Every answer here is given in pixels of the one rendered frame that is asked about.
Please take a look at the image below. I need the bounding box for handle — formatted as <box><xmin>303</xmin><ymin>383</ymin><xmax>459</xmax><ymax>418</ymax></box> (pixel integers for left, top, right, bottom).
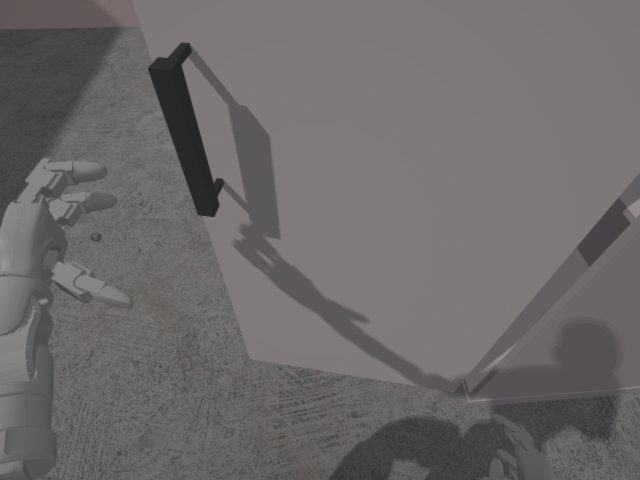
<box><xmin>148</xmin><ymin>42</ymin><xmax>224</xmax><ymax>217</ymax></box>

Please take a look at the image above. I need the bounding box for fridge door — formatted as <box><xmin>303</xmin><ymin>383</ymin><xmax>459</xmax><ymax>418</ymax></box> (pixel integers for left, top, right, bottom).
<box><xmin>132</xmin><ymin>0</ymin><xmax>640</xmax><ymax>392</ymax></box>

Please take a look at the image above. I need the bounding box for left robot forearm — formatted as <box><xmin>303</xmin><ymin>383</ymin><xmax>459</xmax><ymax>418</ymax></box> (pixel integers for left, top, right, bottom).
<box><xmin>0</xmin><ymin>275</ymin><xmax>57</xmax><ymax>480</ymax></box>

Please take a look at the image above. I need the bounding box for left robot hand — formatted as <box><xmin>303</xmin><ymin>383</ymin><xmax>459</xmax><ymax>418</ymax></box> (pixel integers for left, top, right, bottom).
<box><xmin>0</xmin><ymin>158</ymin><xmax>134</xmax><ymax>309</ymax></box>

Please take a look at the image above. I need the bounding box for right robot hand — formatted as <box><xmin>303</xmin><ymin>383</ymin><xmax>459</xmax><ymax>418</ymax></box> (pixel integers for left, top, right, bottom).
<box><xmin>483</xmin><ymin>414</ymin><xmax>557</xmax><ymax>480</ymax></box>

